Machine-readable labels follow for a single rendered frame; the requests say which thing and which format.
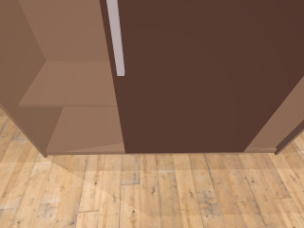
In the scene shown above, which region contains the wardrobe door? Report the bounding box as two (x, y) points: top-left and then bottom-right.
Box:
(99, 0), (304, 154)
(247, 76), (304, 148)

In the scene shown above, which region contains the handle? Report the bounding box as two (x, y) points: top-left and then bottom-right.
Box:
(106, 0), (125, 76)

